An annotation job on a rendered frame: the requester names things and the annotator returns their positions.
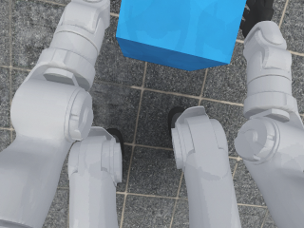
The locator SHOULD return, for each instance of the robot right hand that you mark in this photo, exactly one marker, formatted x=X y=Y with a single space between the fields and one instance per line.
x=260 y=10

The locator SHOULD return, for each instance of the left robot foot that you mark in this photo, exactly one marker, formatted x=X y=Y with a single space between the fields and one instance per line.
x=119 y=139

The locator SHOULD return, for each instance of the carton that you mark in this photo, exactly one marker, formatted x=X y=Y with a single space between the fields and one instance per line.
x=184 y=34

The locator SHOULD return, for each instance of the right robot forearm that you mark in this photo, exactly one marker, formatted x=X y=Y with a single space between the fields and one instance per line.
x=269 y=76

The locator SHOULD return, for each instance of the right robot upper arm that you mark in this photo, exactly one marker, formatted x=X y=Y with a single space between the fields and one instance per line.
x=273 y=153

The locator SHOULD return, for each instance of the left robot thigh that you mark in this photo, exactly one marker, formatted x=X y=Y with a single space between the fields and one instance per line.
x=92 y=189

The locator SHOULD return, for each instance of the left robot forearm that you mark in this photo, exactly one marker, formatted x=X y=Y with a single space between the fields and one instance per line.
x=75 y=46

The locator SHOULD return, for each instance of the left robot upper arm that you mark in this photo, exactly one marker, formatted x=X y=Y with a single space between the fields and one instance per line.
x=48 y=117

